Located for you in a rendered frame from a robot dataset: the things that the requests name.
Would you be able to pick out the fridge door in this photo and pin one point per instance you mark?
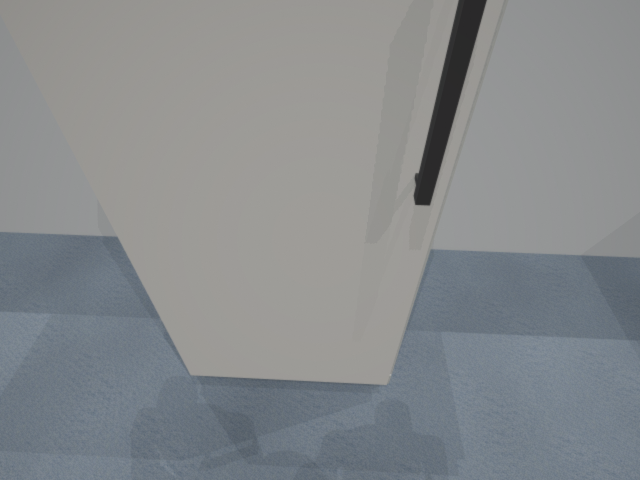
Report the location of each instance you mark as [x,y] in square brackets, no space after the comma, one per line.
[256,160]

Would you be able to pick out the handle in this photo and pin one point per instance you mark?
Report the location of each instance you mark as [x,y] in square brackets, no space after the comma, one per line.
[462,40]

